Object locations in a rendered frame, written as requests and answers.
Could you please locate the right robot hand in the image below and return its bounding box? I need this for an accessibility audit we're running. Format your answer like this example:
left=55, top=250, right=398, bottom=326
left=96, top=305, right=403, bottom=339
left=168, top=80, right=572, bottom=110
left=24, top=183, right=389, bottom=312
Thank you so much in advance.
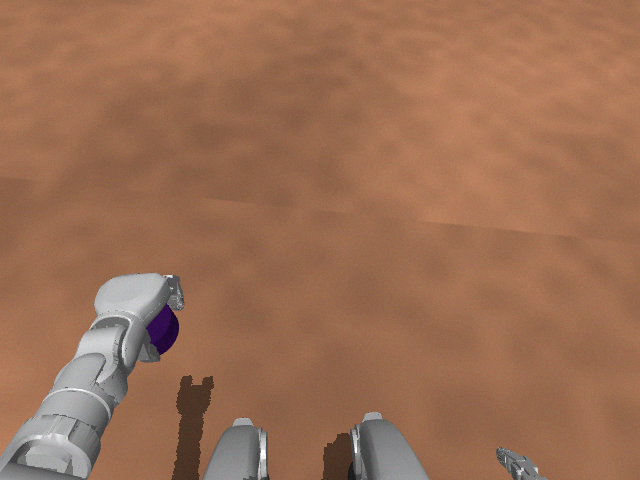
left=496, top=447, right=548, bottom=480

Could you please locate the tin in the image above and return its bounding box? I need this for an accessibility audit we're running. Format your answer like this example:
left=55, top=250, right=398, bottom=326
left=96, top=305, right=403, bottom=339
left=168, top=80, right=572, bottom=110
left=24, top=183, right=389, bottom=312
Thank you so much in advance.
left=146, top=303, right=179, bottom=355

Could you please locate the left robot arm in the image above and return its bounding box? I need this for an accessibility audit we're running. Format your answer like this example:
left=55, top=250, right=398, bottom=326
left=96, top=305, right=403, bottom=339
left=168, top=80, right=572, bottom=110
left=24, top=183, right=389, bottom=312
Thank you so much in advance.
left=0, top=311, right=146, bottom=480

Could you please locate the left robot hand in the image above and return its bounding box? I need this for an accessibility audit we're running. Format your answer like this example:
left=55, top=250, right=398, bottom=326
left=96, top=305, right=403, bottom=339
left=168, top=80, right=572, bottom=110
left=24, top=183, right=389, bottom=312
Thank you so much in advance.
left=94, top=273, right=184, bottom=363

